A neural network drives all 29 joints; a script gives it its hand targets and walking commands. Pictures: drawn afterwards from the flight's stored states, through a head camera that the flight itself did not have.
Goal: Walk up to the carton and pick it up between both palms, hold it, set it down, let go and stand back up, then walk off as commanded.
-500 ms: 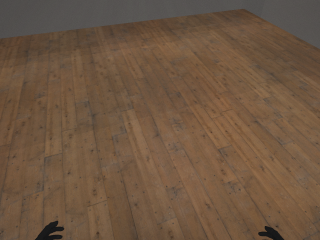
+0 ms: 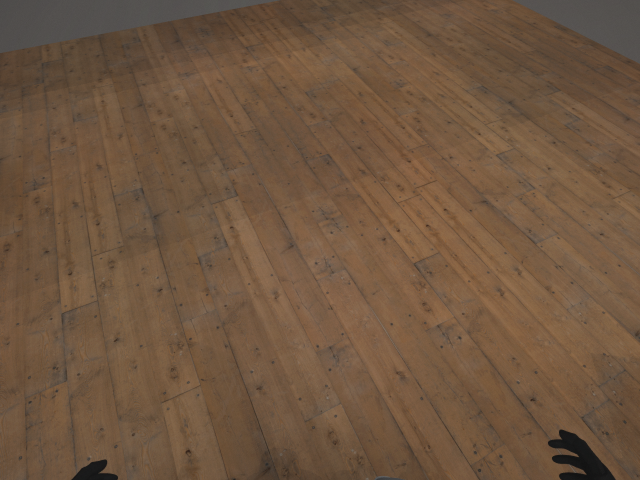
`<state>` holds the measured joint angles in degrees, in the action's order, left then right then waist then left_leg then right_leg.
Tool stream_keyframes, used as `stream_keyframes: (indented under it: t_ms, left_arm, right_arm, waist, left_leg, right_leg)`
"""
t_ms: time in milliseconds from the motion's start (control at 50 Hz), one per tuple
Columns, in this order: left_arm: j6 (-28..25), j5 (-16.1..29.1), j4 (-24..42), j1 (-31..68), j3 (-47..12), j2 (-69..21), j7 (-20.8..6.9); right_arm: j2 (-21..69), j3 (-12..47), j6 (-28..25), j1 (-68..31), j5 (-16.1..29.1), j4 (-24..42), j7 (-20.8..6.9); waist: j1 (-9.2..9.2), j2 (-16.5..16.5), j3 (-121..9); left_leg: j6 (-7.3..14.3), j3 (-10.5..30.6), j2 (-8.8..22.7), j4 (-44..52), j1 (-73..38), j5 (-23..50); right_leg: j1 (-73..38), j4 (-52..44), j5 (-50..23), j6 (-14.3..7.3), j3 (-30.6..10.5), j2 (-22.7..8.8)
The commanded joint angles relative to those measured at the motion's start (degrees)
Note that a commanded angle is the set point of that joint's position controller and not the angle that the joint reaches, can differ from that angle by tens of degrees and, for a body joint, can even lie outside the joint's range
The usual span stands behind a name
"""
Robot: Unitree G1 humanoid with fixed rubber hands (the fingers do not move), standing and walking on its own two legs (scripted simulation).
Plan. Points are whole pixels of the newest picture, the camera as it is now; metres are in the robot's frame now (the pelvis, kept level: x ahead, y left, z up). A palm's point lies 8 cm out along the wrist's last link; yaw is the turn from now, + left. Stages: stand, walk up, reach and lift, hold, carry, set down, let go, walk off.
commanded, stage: walk up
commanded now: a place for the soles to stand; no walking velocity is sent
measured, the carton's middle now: out of the picture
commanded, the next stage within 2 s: none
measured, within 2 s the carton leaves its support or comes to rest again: neither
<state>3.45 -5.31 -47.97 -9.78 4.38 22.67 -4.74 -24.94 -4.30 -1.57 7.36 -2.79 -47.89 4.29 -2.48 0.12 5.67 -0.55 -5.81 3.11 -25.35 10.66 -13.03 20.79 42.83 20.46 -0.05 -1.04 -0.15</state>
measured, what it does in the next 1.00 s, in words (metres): steps to the right, turning right: right foot, then left foot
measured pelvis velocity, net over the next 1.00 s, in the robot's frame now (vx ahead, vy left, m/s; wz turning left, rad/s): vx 0.00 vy -0.27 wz -0.89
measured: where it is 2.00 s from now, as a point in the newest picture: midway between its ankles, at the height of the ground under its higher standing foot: outside the picture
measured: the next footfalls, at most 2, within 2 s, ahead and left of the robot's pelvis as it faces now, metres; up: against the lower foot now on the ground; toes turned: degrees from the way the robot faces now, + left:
right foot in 0.20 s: +0.07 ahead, -0.23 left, +0.00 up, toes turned -15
left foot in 0.50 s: +0.17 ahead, -0.09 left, +0.00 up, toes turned -24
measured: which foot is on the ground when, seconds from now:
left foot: down 0.00-0.20, up 0.22-0.48, down 0.50-0.94, up 0.96-1.00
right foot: up 0.00-0.18, down 0.20-0.50, up 0.52-0.90, down 0.92-1.00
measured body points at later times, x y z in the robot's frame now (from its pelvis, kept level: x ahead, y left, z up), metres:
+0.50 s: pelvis +0.02 -0.11 -0.01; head +0.04 -0.11 +0.43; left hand +0.28 +0.14 -0.08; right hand -0.01 -0.46 -0.08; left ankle +0.13 -0.07 -0.74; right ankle +0.04 -0.22 -0.74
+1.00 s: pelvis +0.00 -0.27 -0.02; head -0.03 -0.29 +0.43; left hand +0.33 -0.14 -0.06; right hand -0.21 -0.58 -0.09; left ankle +0.11 -0.10 -0.71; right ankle -0.10 -0.35 -0.74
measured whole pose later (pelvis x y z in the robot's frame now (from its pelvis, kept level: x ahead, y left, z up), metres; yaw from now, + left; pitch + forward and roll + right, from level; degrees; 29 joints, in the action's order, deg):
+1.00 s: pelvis +0.00 -0.27 -0.02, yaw -51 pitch -2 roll +0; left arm 2.2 -1.3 -34.9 -18.8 3.5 27.1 -6.6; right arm -32.1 -7.2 -0.7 23.0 -1.3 -27.7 0.3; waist 0.4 -5.1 2.0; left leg 1.1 -10.2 16.1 -52.2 15.8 -30.2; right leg 17.1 41.5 22.3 0.8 2.6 -3.2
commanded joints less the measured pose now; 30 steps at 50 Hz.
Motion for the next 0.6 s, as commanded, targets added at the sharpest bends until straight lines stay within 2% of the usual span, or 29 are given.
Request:
stream_keyframes:
  t_ms: [0, 20, 80, 100, 120, 140, 160, 180, 200, 220, 240, 260, 280, 300, 320, 340, 380, 400, 420, 440, 460, 480, 500, 520, 540, 560, 580]
  left_arm:
    - [0.3, -0.8, 10.1, 0.8, 3.7, 9.8, -2.0]
    - [0.4, -0.6, 11.4, 1.7, 3.3, 8.7, -2.6]
    - [0.8, 0.6, 13.6, 1.4, 3.1, 7.7, -3.8]
    - [0.8, 0.8, 13.8, -0.1, 3.3, 7.7, -3.9]
    - [0.6, 1.5, 13.4, -3.5, 3.3, 8.2, -3.8]
    - [0.3, 1.7, 12.1, -7.0, 3.8, 8.5, -3.5]
    - [0.1, 1.3, 11.0, -7.9, 4.2, 11.4, -3.2]
    - [0.0, 1.4, 10.2, -9.7, 5.3, 15.2, -2.7]
    - [0.2, 1.4, 11.1, -10.4, 6.3, 20.3, -1.9]
    - [0.2, 1.4, 13.2, -10.3, 7.3, 21.6, -1.8]
    - [0.1, 2.0, 13.8, -9.2, 7.8, 21.4, -1.2]
    - [0.3, 2.9, 14.6, -7.9, 7.3, 20.9, -0.7]
    - [0.9, 3.2, 14.7, -5.2, 6.6, 19.6, 0.0]
    - [1.1, 2.9, 15.9, -2.3, 5.6, 18.1, 0.3]
    - [0.9, 3.0, 16.0, -2.6, 5.1, 16.2, 0.1]
    - [1.3, 2.7, 16.8, -1.8, 4.7, 15.2, -0.3]
    - [1.7, 1.8, 19.1, 1.2, 3.6, 11.7, -1.2]
    - [1.7, 1.9, 19.4, 2.8, 3.7, 12.3, -1.4]
    - [2.1, 1.8, 20.4, 6.4, 3.4, 10.8, -1.5]
    - [2.0, 1.8, 21.7, 7.8, 3.1, 10.0, -1.4]
    - [1.8, 1.7, 21.6, 6.3, 2.6, 8.0, -1.0]
    - [1.9, 2.0, 20.9, 2.0, 2.7, 6.4, -0.8]
    - [2.2, 1.8, 19.0, -3.8, 3.6, 8.2, -0.4]
    - [2.3, 1.4, 17.1, -8.4, 4.9, 12.2, 0.0]
    - [2.7, 1.8, 16.5, -11.0, 5.7, 14.5, -0.6]
    - [2.9, 1.7, 16.9, -9.8, 5.9, 15.7, -1.2]
    - [2.7, 1.9, 16.7, -8.5, 5.7, 15.8, -2.1]
  right_arm:
    - [-13.9, -4.6, -0.7, 1.6, -0.6, 6.5, 1.5]
    - [-14.1, -4.3, -0.8, 2.9, -0.7, 7.3, 1.6]
    - [-15.5, -4.7, -0.9, 3.9, -0.6, 9.7, 1.2]
    - [-16.0, -4.7, -0.8, 3.4, -0.3, 10.4, 0.8]
    - [-16.5, -4.9, -0.6, 3.2, 0.0, 11.3, 0.2]
    - [-15.4, -4.3, -0.3, 2.3, 0.4, 11.7, -0.2]
    - [-13.3, -4.2, 0.2, 3.8, 0.0, 12.0, -0.7]
    - [-10.4, -2.7, 0.6, 4.3, 0.0, 13.2, -1.3]
    - [-7.8, -1.5, 0.8, 4.3, 0.2, 15.4, -1.9]
    - [-8.1, -1.3, 0.5, 0.6, 1.9, 17.4, -2.0]
    - [-10.5, -1.8, 0.1, 0.2, 2.8, 17.7, -2.0]
    - [-11.2, -1.6, -0.5, 3.1, 3.2, 17.1, -2.3]
    - [-12.4, -1.9, -1.2, 6.6, 3.3, 15.2, -2.6]
    - [-12.2, -1.6, -1.6, 11.6, 3.3, 13.1, -2.6]
    - [-12.0, -1.7, -1.6, 12.1, 3.1, 13.1, -2.2]
    - [-11.9, -1.4, -1.6, 12.3, 2.5, 14.0, -1.9]
    - [-10.6, -1.1, -1.4, 14.6, 2.0, 15.0, -1.4]
    - [-10.5, -1.5, -1.1, 16.5, 2.0, 14.9, -1.3]
    - [-10.7, -1.9, -1.1, 19.5, 1.9, 14.3, -1.3]
    - [-11.2, -2.7, -0.8, 23.8, 1.7, 13.7, -1.2]
    - [-12.8, -3.3, -0.7, 25.7, 1.1, 13.9, -0.8]
    - [-16.7, -4.5, -0.4, 24.2, -0.5, 14.8, -0.2]
    - [-17.7, -4.9, 0.0, 16.3, -1.4, 18.5, 0.8]
    - [-17.3, -5.1, -0.3, 10.1, -1.4, 19.9, 1.6]
    - [-16.8, -5.7, -1.3, 6.3, -1.8, 20.7, 1.6]
    - [-15.1, -5.5, -2.1, 7.0, -1.3, 20.7, 1.5]
    - [-15.4, -5.8, -2.3, 9.0, -0.7, 20.6, 1.4]
  waist:
    - [2.23, -3.5, -5.9]
    - [3.32, -2.4, -6.8]
    - [3.84, -8.0, -6.5]
    - [2.83, -9.8, -7.7]
    - [1.5, -10.3, -8.7]
    - [-0.59, -8.8, -10.1]
    - [-1.89, -1.7, -12.1]
    - [-3.44, 6.7, -11.4]
    - [-4.29, 18.4, -8.1]
    - [-6.17, 22.6, -4.6]
    - [-5.64, 19.0, -3.1]
    - [-3.78, 14.3, -2.6]
    - [-1.74, 10.2, -3.5]
    - [-0.03, 10.2, -6.7]
    - [0.04, 10.9, -8.1]
    - [0.12, 12.9, -9.1]
    - [0.76, 9.8, -7.7]
    - [2.37, 10.3, -7.4]
    - [4.26, 7.0, -6.0]
    - [6.66, 5.1, -7.8]
    - [8.04, 0.8, -9.2]
    - [6.76, -10.3, -11.2]
    - [2.01, -8.0, -8.5]
    - [-2.48, -3.3, -3.2]
    - [-3.94, -5.0, 0.2]
    - [-2.84, -4.1, 4.0]
    - [-1.29, -5.7, 5.1]
  left_leg:
    - [16.3, 8.7, 21.7, 8.2, -6.4, 8.9]
    - [15.9, 6.3, 21.2, 7.3, -8.6, 10.9]
    - [13.1, -0.4, 18.0, 4.1, -6.3, 11.3]
    - [12.3, -2.7, 17.9, 1.6, -3.9, 11.8]
    - [11.0, -4.8, 16.2, -1.1, -0.5, 9.1]
    - [9.4, -6.5, 14.0, -5.1, 1.8, 4.7]
    - [7.1, -8.6, 10.0, -14.6, 4.4, -1.8]
    - [4.9, -10.0, 6.3, -24.3, 9.9, -8.4]
    - [2.7, -9.9, 0.3, -33.0, 20.9, -27.2]
    - [1.2, -1.2, -2.9, -37.9, 28.1, -30.3]
    - [1.3, 2.1, -1.0, -39.0, 28.7, -28.8]
    - [1.9, 4.1, 0.7, -36.4, 27.4, -25.9]
    - [1.2, 4.4, 2.0, -33.1, 24.7, -20.9]
    - [0.7, 2.4, 0.9, -29.2, 21.2, -17.8]
    - [0.7, 1.7, -1.0, -25.6, 18.4, -16.0]
    - [0.5, 1.8, -1.6, -24.4, 14.5, -14.0]
    - [1.0, 2.3, -3.2, -18.9, 8.0, -10.5]
    - [1.3, 1.3, -4.2, -16.0, 2.6, -6.6]
    - [1.3, 0.8, -4.6, -10.6, -2.4, -1.9]
    - [1.8, 1.8, -4.7, -5.6, -11.5, 2.7]
    - [2.4, 7.6, -0.3, -3.2, -16.9, 2.7]
    - [5.7, 21.5, 12.3, 7.3, -12.9, -11.5]
    - [7.0, 33.9, 25.0, 16.2, -2.0, -28.0]
    - [6.5, 33.8, 27.0, 18.8, 6.4, -32.5]
    - [8.4, 30.0, 25.7, 18.0, 10.4, -33.0]
    - [6.7, 28.3, 24.2, 19.4, 14.7, -33.3]
    - [4.5, 21.5, 20.5, 19.2, 16.2, -31.1]
  right_leg:
    - [10.4, 10.7, 4.2, 0.9, -4.6, -9.7]
    - [10.7, 7.8, 3.0, 0.8, -3.5, -9.4]
    - [6.8, 1.7, -2.6, 0.1, -0.4, -8.7]
    - [1.8, -1.1, -4.3, -0.7, 1.6, -7.7]
    - [-4.2, -4.9, -5.2, -1.3, 3.8, -6.1]
    - [-9.8, -8.6, -9.1, -2.0, 6.4, -3.9]
    - [-14.8, -10.4, -11.1, -3.1, 5.5, -1.6]
    - [-17.4, -13.5, -9.5, -5.7, 1.7, -1.0]
    - [-17.9, -22.8, -7.7, -9.7, -16.3, -9.9]
    - [-16.8, -28.1, -9.9, -15.8, -31.9, -14.0]
    - [-14.8, -27.4, -13.2, -17.7, -32.1, -15.0]
    - [-15.4, -25.6, -15.3, -16.8, -27.4, -13.4]
    - [-16.6, -22.6, -19.2, -13.8, -19.9, -9.7]
    - [-16.9, -20.6, -25.4, -12.7, -16.4, -7.6]
    - [-14.3, -20.8, -26.1, -13.1, -18.0, -6.9]
    - [-10.9, -21.5, -22.6, -12.7, -19.0, -6.9]
    - [-2.5, -22.9, -10.3, -12.0, -19.9, -5.1]
    - [3.7, -22.8, -4.8, -11.3, -19.6, -4.6]
    - [8.9, -21.5, 1.9, -10.0, -18.8, -3.2]
    - [16.2, -18.2, 8.8, -8.3, -18.7, -1.5]
    - [20.6, -11.5, 13.9, -5.9, -17.3, 2.1]
    - [18.3, 4.4, 10.9, -2.2, -10.7, 6.4]
    - [14.4, 16.6, 7.9, 1.6, -9.2, 5.3]
    - [11.4, 21.2, 5.7, 2.0, -11.2, 3.8]
    - [10.5, 23.9, 2.3, 2.4, -9.2, -0.2]
    - [10.5, 24.2, -0.5, 2.9, -9.2, -1.7]
    - [9.3, 23.6, -2.8, 2.8, -7.6, -3.0]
